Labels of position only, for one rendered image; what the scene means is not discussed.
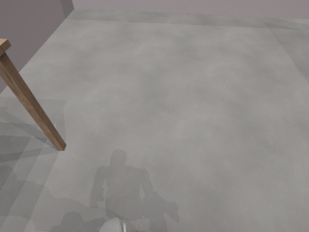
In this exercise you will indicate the left robot thigh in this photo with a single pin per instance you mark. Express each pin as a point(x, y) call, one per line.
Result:
point(113, 225)

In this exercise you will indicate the table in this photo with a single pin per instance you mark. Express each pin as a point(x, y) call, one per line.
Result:
point(16, 83)

